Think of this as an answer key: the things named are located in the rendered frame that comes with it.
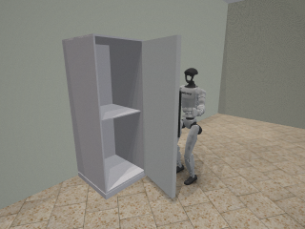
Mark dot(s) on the left robot upper arm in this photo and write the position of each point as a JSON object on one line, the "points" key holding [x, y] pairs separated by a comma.
{"points": [[201, 97]]}

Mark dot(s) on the left robot hand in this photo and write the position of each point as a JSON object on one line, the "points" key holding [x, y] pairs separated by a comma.
{"points": [[192, 114]]}

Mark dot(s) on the handle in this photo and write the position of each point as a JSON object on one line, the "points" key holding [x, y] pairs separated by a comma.
{"points": [[179, 114]]}

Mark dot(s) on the left robot forearm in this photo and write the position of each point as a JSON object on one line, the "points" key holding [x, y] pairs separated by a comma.
{"points": [[201, 111]]}

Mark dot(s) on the left robot thigh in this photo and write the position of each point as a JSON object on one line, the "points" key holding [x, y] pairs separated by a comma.
{"points": [[191, 139]]}

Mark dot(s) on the fridge door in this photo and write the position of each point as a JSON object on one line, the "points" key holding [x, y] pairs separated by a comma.
{"points": [[161, 62]]}

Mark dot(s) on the robot left shin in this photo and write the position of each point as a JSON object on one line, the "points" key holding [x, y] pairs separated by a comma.
{"points": [[190, 164]]}

